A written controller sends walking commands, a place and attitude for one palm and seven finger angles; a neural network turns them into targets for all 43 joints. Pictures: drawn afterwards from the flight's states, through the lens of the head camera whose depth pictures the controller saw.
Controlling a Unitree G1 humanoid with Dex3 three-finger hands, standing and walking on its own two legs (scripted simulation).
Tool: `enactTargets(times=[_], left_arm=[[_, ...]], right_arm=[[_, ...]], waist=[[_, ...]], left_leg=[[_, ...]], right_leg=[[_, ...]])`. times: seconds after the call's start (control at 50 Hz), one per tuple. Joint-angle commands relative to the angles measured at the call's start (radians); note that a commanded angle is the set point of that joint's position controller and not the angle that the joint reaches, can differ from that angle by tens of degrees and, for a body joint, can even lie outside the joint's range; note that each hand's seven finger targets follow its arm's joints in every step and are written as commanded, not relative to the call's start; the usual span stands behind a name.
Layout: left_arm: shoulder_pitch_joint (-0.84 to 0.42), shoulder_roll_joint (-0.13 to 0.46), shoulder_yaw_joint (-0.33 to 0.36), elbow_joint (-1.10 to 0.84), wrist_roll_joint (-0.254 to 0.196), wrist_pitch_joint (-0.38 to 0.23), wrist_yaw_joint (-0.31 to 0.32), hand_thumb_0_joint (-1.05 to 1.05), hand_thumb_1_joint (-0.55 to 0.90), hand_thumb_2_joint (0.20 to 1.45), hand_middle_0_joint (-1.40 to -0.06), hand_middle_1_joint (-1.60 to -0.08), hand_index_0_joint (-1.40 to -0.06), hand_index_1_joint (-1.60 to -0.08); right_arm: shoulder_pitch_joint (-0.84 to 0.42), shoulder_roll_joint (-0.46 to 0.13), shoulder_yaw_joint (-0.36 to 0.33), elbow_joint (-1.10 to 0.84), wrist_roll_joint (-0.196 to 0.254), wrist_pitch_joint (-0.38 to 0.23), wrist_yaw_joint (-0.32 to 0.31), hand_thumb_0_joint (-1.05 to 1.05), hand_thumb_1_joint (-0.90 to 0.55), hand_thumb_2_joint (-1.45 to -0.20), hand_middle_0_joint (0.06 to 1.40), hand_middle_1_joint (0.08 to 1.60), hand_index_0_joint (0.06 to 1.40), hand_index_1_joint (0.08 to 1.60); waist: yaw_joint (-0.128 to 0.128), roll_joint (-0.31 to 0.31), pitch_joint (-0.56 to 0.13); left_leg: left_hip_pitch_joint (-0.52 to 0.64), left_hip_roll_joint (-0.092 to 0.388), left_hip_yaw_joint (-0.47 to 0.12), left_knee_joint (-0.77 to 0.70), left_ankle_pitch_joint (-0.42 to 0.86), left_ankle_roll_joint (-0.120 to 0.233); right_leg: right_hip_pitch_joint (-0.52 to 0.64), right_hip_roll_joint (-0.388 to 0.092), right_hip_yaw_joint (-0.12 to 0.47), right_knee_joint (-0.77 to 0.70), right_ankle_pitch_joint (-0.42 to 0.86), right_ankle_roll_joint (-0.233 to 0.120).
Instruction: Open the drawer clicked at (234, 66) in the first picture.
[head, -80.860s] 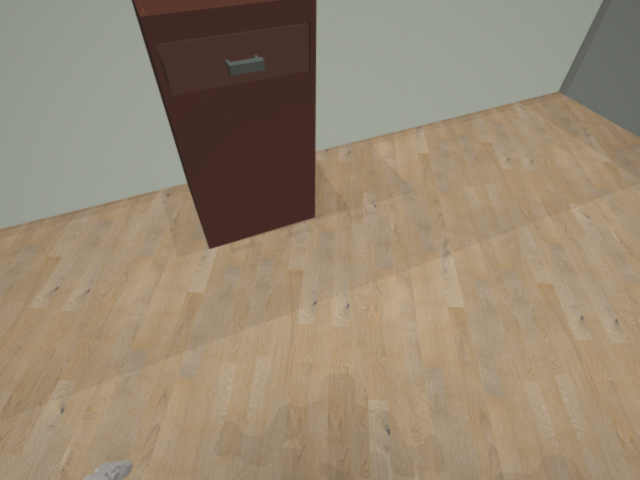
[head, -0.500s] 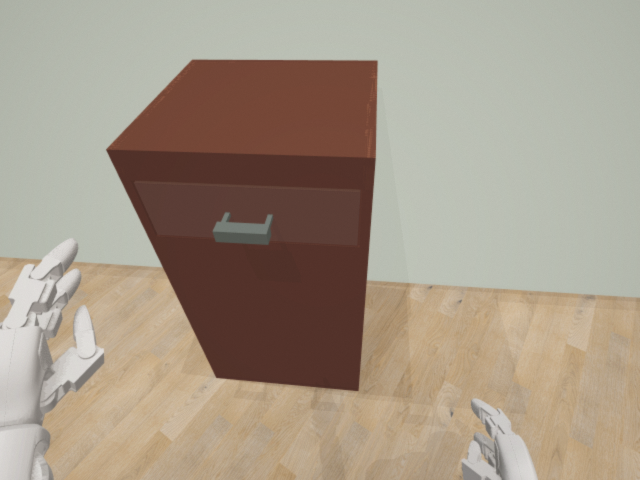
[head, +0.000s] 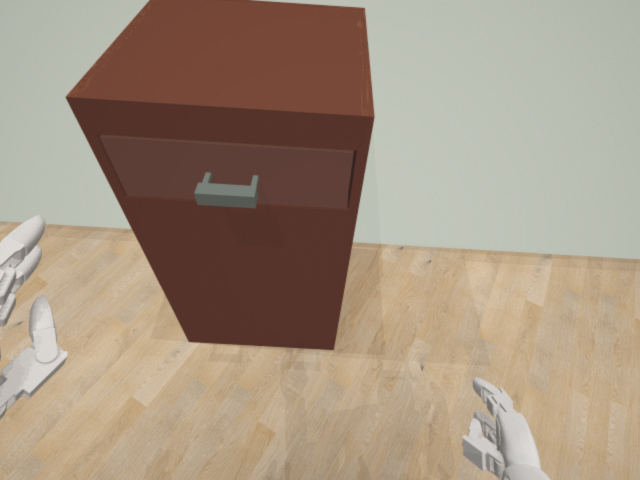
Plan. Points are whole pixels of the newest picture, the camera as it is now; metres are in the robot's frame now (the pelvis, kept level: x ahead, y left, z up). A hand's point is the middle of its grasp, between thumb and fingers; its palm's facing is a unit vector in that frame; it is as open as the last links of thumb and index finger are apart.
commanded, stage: step back with the hand held close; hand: left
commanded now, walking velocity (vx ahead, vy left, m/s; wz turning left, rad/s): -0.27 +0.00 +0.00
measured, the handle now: (229, 186) +0.58 +0.20 -0.01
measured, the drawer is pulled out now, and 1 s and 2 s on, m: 0.00 0.00 0.00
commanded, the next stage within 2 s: stop stepping back and stand still in 0.92 s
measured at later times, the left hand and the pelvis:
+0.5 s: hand out of the picture +0.12 +0.26 +0.16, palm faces +0.37 -0.81 -0.45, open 7.4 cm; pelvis -0.07 +0.01 +0.00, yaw +1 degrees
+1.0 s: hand out of the picture -0.01 +0.22 +0.14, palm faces +0.28 -0.86 -0.42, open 7.4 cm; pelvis -0.21 -0.01 -0.01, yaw -2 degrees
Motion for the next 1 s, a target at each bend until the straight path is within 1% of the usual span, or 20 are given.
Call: enactTargets(times=[0.0, 0.1, 0.18, 0.22, 0.28, 0.36, 0.44, 0.52, 0.54, 0.58, 0.62, 0.66, 0.72, 0.76, 0.8, 0.82, 0.84, 0.88, 0.92, 0.98], left_arm=[[0.031, 0.097, 0.100, -0.157, 0.001, -0.068, 0.016, 0.000, 0.900, 0.900, -0.200, -0.300, -0.200, -0.300], [-0.030, 0.100, 0.078, -0.170, 0.010, -0.090, 0.028, 0.000, 0.900, 0.900, -0.200, -0.300, -0.200, -0.300], [-0.073, 0.108, 0.065, -0.199, 0.018, -0.098, 0.046, 0.000, 0.900, 0.900, -0.200, -0.300, -0.200, -0.300], [-0.096, 0.126, 0.074, -0.235, 0.020, -0.102, 0.049, 0.000, 0.900, 0.900, -0.200, -0.300, -0.200, -0.300], [-0.083, 0.108, 0.090, -0.227, 0.044, -0.102, 0.045, 0.000, 0.900, 0.900, -0.200, -0.300, -0.200, -0.300], [-0.004, 0.117, 0.107, -0.212, 0.026, -0.104, 0.043, 0.000, 0.900, 0.900, -0.200, -0.300, -0.200, -0.300], [0.049, 0.098, 0.076, -0.218, -0.010, -0.091, 0.030, 0.000, 0.900, 0.900, -0.200, -0.300, -0.200, -0.300], [0.017, 0.162, 0.111, -0.265, -0.014, -0.110, 0.009, 0.000, 0.900, 0.900, -0.200, -0.300, -0.200, -0.300], [0.015, 0.177, 0.125, -0.260, -0.021, -0.118, 0.002, 0.000, 0.900, 0.900, -0.200, -0.300, -0.200, -0.300], [0.007, 0.220, 0.179, -0.257, -0.032, -0.140, -0.007, 0.000, 0.900, 0.900, -0.200, -0.300, -0.200, -0.300], [0.015, 0.250, 0.226, -0.272, -0.040, -0.153, 0.000, 0.000, 0.900, 0.900, -0.200, -0.300, -0.200, -0.300], [0.080, 0.233, 0.247, -0.190, -0.042, -0.150, -0.005, 0.000, 0.900, 0.900, -0.200, -0.300, -0.200, -0.300], [0.084, 0.202, 0.224, -0.104, -0.029, -0.133, -0.025, 0.000, 0.900, 0.900, -0.200, -0.300, -0.200, -0.300], [-0.017, 0.169, 0.143, -0.102, -0.026, -0.122, -0.030, 0.000, 0.900, 0.900, -0.200, -0.300, -0.200, -0.300], [-0.108, 0.148, 0.082, -0.096, -0.025, -0.118, -0.029, 0.000, 0.900, 0.900, -0.200, -0.300, -0.200, -0.300], [-0.101, 0.153, 0.071, -0.079, -0.024, -0.122, -0.029, 0.000, 0.900, 0.900, -0.200, -0.300, -0.200, -0.300], [-0.058, 0.129, 0.056, -0.049, -0.027, -0.113, -0.027, 0.000, 0.900, 0.900, -0.200, -0.300, -0.200, -0.300], [-0.094, 0.121, 0.056, -0.128, -0.016, -0.096, -0.021, 0.000, 0.900, 0.900, -0.200, -0.300, -0.200, -0.300], [-0.046, 0.160, 0.099, -0.201, -0.025, -0.080, -0.005, 0.000, 0.900, 0.900, -0.200, -0.300, -0.200, -0.300], [0.014, 0.167, 0.127, -0.259, -0.034, -0.060, 0.006, 0.000, 0.900, 0.900, -0.200, -0.300, -0.200, -0.300]], right_arm=[[-0.075, -0.140, -0.049, -0.153, -0.001, -0.051, -0.010, 0.000, -0.900, -0.900, 0.200, 0.300, 0.200, 0.300], [-0.052, -0.139, -0.053, -0.132, -0.002, -0.056, -0.010, 0.000, -0.900, -0.900, 0.200, 0.300, 0.200, 0.300], [-0.048, -0.136, -0.046, -0.118, -0.007, -0.061, -0.022, 0.000, -0.900, -0.900, 0.200, 0.300, 0.200, 0.300], [-0.058, -0.152, -0.043, -0.127, -0.009, -0.069, -0.031, 0.000, -0.900, -0.900, 0.200, 0.300, 0.200, 0.300], [-0.063, -0.156, -0.042, -0.151, -0.019, -0.090, -0.035, 0.000, -0.900, -0.900, 0.200, 0.300, 0.200, 0.300], [-0.052, -0.131, -0.050, -0.129, -0.026, -0.137, -0.015, 0.000, -0.900, -0.900, 0.200, 0.300, 0.200, 0.300], [-0.057, -0.132, -0.036, -0.094, -0.022, -0.151, 0.006, 0.000, -0.900, -0.900, 0.200, 0.300, 0.200, 0.300], [-0.069, -0.150, -0.036, -0.065, -0.024, -0.136, 0.024, 0.000, -0.900, -0.900, 0.200, 0.300, 0.200, 0.300], [-0.072, -0.147, -0.034, -0.067, -0.019, -0.129, 0.027, 0.000, -0.900, -0.900, 0.200, 0.300, 0.200, 0.300], [-0.094, -0.152, -0.041, -0.079, -0.011, -0.114, 0.029, 0.000, -0.900, -0.900, 0.200, 0.300, 0.200, 0.300], [-0.092, -0.120, -0.031, -0.108, 0.015, -0.091, 0.030, 0.000, -0.900, -0.900, 0.200, 0.300, 0.200, 0.300], [-0.134, -0.128, -0.032, -0.146, 0.046, -0.085, 0.016, 0.000, -0.900, -0.900, 0.200, 0.300, 0.200, 0.300], [-0.178, -0.121, -0.019, -0.157, 0.028, -0.081, 0.004, 0.000, -0.900, -0.900, 0.200, 0.300, 0.200, 0.300], [-0.126, -0.145, -0.012, -0.123, 0.013, -0.066, -0.016, 0.000, -0.900, -0.900, 0.200, 0.300, 0.200, 0.300], [-0.058, -0.178, -0.031, -0.096, 0.013, -0.068, -0.005, 0.000, -0.900, -0.900, 0.200, 0.300, 0.200, 0.300], [-0.063, -0.165, -0.038, -0.092, 0.006, -0.086, 0.005, 0.000, -0.900, -0.900, 0.200, 0.300, 0.200, 0.300], [-0.044, -0.163, -0.043, -0.086, -0.011, -0.098, 0.011, 0.000, -0.900, -0.900, 0.200, 0.300, 0.200, 0.300], [-0.071, -0.174, -0.055, -0.099, -0.017, -0.115, 0.017, 0.000, -0.900, -0.900, 0.200, 0.300, 0.200, 0.300], [-0.081, -0.161, -0.057, -0.127, -0.008, -0.127, 0.018, 0.000, -0.900, -0.900, 0.200, 0.300, 0.200, 0.300], [-0.132, -0.156, -0.053, -0.162, 0.001, -0.134, 0.018, 0.000, -0.900, -0.900, 0.200, 0.300, 0.200, 0.300]], waist=[[0.004, 0.073, -0.139], [-0.013, -0.024, -0.110], [-0.016, 0.015, -0.087], [-0.014, 0.126, -0.060], [0.005, 0.328, -0.072], [0.018, 0.172, -0.158], [0.009, 0.211, -0.208], [0.027, 0.192, -0.297], [0.027, 0.128, -0.313], [0.025, 0.092, -0.339], [0.019, -0.085, -0.408], [0.034, -0.180, -0.331], [0.021, -0.059, -0.157], [-0.009, 0.061, -0.106], [-0.016, 0.153, -0.150], [-0.004, 0.208, -0.182], [0.009, 0.224, -0.210], [0.027, 0.207, -0.177], [0.037, 0.164, -0.202], [0.049, 0.227, -0.163]], left_leg=[[-0.108, 0.125, -0.113, -0.128, 0.057, 0.004], [0.017, 0.032, -0.041, 0.062, -0.130, -0.023], [0.100, 0.039, -0.044, 0.038, -0.135, -0.028], [0.014, 0.090, -0.125, -0.123, -0.212, -0.015], [-0.439, 0.279, -0.398, -0.474, -0.604, 0.083], [-0.146, 0.255, -0.308, -0.340, -0.264, 0.098], [0.064, 0.204, -0.244, -0.321, 0.009, 0.061], [0.243, 0.187, -0.169, -0.183, 0.460, 0.023], [0.256, 0.169, -0.139, -0.144, 0.498, 0.013], [0.270, 0.131, -0.058, -0.094, 0.459, 0.000], [0.284, 0.069, 0.025, 0.020, 0.424, -0.017], [0.083, 0.002, 0.041, 0.155, 0.017, -0.025], [-0.034, 0.005, 0.021, 0.122, -0.048, -0.031], [0.114, 0.050, -0.007, -0.039, 0.409, -0.011], [0.295, 0.184, -0.110, -0.112, 0.832, 0.044], [0.324, 0.254, -0.185, -0.174, 0.783, 0.074], [0.233, 0.290, -0.246, -0.242, 0.586, 0.100], [-0.019, 0.320, -0.260, -0.364, 0.060, 0.127], [-0.051, 0.267, -0.182, -0.379, -0.082, 0.095], [-0.284, 0.195, -0.084, -0.355, -0.313, 0.021]], right_leg=[[0.149, -0.045, 0.068, -0.031, 0.118, -0.001], [-0.106, -0.141, 0.169, -0.238, -0.145, -0.046], [-0.219, -0.128, 0.118, -0.246, -0.249, -0.037], [-0.162, -0.048, 0.063, -0.165, -0.269, -0.003], [0.236, 0.095, 0.033, 0.357, -0.121, 0.026], [0.069, 0.062, 0.070, 0.340, -0.227, 0.008], [0.037, 0.079, 0.024, 0.107, -0.251, -0.002], [0.069, 0.064, 0.040, -0.129, -0.004, -0.002], [0.082, 0.051, 0.048, -0.145, 0.098, -0.001], [0.070, 0.019, 0.056, -0.140, 0.211, 0.006], [0.115, -0.080, 0.086, -0.148, 0.710, 0.087], [0.153, -0.163, 0.082, -0.100, 0.992, 0.125], [0.080, -0.186, 0.141, -0.099, 0.887, 0.039], [0.022, -0.077, 0.064, -0.054, 0.770, 0.059], [-0.065, 0.030, 0.047, 0.053, 0.256, 0.086], [-0.108, 0.054, 0.067, 0.155, -0.150, 0.063], [-0.058, 0.076, 0.087, 0.275, -0.349, 0.034], [0.066, 0.075, 0.098, 0.411, -0.336, 0.009], [0.118, 0.064, 0.053, 0.318, -0.281, 0.000], [0.256, 0.079, -0.029, 0.143, -0.229, -0.013]])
